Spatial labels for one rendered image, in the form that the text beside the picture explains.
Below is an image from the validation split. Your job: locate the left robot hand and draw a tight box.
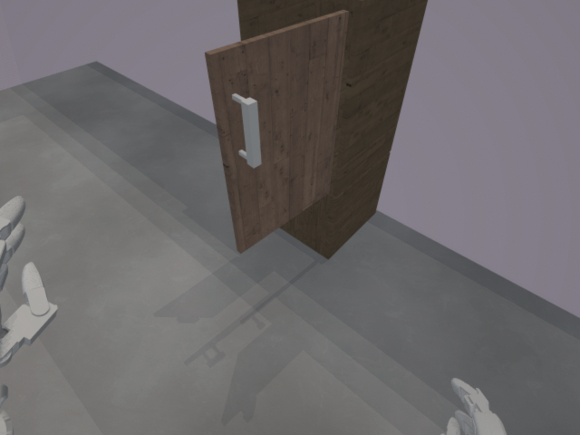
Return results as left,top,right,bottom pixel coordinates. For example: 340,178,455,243
0,196,58,368

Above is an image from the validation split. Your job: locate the right robot hand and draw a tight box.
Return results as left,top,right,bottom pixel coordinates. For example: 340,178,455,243
440,378,507,435

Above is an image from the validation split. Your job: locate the cupboard door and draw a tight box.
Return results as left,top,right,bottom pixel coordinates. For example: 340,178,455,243
205,10,349,254

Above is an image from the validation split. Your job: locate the handle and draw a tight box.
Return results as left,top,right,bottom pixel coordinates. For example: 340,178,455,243
232,93,262,168

